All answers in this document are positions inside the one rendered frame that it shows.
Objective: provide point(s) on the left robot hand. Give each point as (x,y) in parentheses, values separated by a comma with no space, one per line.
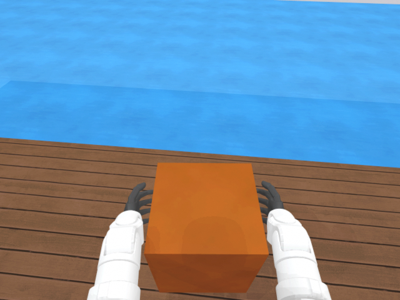
(134,204)

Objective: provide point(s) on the carton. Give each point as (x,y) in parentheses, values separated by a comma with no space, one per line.
(205,231)

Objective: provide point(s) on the robot right forearm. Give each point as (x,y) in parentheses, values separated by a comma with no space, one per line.
(296,266)

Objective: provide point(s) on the right robot hand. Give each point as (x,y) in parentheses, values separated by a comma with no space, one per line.
(273,201)

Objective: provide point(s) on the robot left forearm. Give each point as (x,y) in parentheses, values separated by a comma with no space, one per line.
(119,261)

